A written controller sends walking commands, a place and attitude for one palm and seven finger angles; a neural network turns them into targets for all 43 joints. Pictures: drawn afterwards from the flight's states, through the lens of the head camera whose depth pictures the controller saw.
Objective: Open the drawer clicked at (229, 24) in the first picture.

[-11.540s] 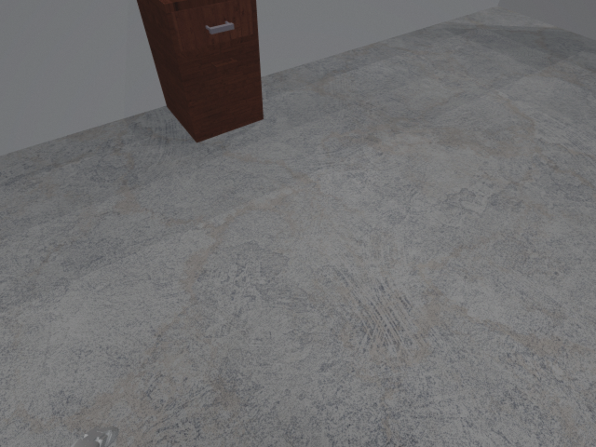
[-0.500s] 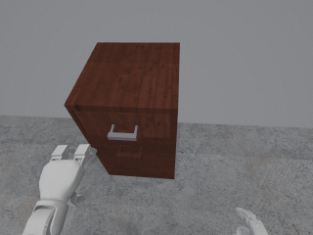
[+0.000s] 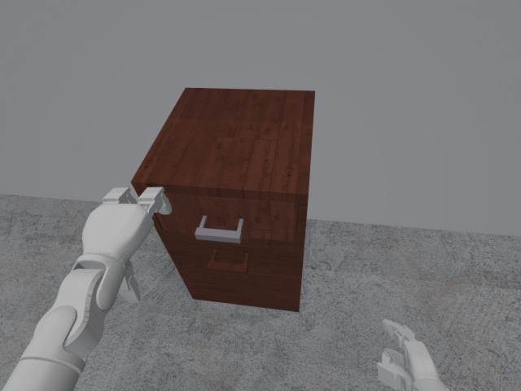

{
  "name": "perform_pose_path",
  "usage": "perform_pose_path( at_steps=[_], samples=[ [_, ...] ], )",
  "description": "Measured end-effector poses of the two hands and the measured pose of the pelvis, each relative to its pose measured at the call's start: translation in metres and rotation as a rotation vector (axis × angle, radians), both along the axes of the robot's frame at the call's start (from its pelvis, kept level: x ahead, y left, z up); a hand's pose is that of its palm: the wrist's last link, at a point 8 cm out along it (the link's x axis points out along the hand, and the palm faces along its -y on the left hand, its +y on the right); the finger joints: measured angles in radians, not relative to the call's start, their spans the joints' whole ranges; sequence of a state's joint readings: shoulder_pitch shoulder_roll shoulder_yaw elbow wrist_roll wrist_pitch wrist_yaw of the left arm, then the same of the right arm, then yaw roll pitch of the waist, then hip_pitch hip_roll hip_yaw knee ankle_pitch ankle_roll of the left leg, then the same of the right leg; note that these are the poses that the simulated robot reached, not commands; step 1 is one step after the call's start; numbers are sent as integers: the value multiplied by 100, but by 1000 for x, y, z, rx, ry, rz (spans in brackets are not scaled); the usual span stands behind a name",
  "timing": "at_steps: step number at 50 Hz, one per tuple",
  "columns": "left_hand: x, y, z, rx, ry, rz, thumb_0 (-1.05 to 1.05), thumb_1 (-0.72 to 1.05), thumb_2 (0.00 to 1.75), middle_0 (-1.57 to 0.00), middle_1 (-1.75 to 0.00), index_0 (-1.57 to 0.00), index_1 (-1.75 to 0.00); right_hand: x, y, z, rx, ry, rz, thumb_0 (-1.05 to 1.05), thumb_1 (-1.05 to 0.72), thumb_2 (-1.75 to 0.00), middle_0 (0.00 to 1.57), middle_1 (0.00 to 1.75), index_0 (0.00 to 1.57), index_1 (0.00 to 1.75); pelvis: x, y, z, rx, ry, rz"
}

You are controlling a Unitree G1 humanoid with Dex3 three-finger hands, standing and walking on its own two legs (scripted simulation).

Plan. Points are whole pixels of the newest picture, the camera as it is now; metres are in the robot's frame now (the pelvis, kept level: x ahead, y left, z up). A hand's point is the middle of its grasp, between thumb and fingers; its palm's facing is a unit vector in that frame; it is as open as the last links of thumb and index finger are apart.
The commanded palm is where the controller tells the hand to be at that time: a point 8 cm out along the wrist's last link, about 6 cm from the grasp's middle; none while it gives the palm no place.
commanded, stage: raise the hand with hooked fingers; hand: left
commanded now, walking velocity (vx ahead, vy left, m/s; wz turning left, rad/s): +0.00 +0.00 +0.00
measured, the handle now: (220, 228) +0.52 +0.19 -0.19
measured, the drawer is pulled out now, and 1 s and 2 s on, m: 0.00 0.00 0.00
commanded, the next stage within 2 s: move the hooked fingers above the handle in 0.40 s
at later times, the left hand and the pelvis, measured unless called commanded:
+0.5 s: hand (135, 242) +0.30 +0.24 +0.07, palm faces +0.02 -0.06 -1.00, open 13.9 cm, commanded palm +0.28 +0.24 +0.13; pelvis +0.00 +0.01 +0.00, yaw +0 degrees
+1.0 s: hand (167, 239) +0.35 +0.23 +0.00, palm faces -0.07 -0.04 -1.00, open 13.9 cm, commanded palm +0.34 +0.23 +0.06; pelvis -0.01 +0.00 -0.01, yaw +0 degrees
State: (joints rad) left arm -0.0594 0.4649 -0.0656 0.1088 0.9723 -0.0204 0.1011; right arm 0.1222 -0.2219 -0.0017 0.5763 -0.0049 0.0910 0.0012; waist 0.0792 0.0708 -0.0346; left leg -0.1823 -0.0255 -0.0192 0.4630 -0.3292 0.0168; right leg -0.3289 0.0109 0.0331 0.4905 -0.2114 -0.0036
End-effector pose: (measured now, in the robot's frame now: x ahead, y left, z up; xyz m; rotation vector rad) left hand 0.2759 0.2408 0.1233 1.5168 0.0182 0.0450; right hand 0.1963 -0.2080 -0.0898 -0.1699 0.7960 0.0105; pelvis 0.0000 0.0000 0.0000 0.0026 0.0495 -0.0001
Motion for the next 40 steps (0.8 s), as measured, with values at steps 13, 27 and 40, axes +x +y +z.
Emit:
perform_pose_path(
  at_steps=[13,27,40],
  samples=[
    [1,-2,-6,-23,45,-73,0,-49,30,-31,-120,-31,-120,-36,-19,-10,-40,97,-55,1,-90,-90,20,30,20,30,-3,4,2,0,13,-9],
    [5,4,-1,-12,4,-33,0,-49,30,-31,-120,-31,-120,-39,-20,-13,-30,102,-78,1,-90,-90,20,30,20,30,-2,6,1,1,19,-9],
    [18,-11,-39,-15,53,-82,0,-49,30,-32,-120,-32,-120,-34,-20,-15,-48,98,-54,1,-90,-90,20,30,20,30,-7,1,-4,4,63,0]
  ],
)
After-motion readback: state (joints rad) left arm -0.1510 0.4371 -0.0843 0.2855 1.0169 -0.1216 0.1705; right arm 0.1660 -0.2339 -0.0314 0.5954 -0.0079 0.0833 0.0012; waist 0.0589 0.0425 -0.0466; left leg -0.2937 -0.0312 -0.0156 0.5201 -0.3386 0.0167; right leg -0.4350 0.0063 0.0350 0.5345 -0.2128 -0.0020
